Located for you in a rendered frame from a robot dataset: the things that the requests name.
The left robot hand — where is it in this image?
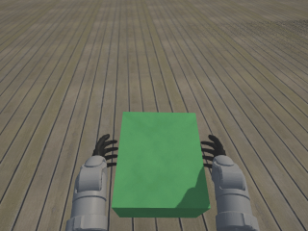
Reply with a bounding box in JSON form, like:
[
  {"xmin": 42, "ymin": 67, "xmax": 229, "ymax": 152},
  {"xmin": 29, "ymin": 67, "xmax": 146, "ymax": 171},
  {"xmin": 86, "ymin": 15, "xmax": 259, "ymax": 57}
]
[{"xmin": 92, "ymin": 134, "xmax": 118, "ymax": 167}]

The right robot forearm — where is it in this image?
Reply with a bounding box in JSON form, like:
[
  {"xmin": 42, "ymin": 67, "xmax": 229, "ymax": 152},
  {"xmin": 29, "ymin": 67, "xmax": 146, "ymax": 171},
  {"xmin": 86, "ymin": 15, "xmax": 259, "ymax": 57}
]
[{"xmin": 211, "ymin": 155, "xmax": 260, "ymax": 231}]

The left robot forearm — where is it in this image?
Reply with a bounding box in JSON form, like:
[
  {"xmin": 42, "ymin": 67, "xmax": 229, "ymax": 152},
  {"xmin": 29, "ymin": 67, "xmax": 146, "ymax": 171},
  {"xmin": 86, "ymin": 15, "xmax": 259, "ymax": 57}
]
[{"xmin": 65, "ymin": 155, "xmax": 108, "ymax": 231}]

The carton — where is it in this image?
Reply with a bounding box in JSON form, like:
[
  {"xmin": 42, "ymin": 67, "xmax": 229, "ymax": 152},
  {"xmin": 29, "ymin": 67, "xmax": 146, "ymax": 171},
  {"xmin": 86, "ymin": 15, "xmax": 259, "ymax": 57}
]
[{"xmin": 112, "ymin": 112, "xmax": 211, "ymax": 218}]

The right robot hand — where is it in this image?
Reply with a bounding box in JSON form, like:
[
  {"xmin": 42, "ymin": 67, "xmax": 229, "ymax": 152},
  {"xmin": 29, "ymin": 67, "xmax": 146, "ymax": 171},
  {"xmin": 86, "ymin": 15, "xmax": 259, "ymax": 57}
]
[{"xmin": 201, "ymin": 135, "xmax": 226, "ymax": 168}]

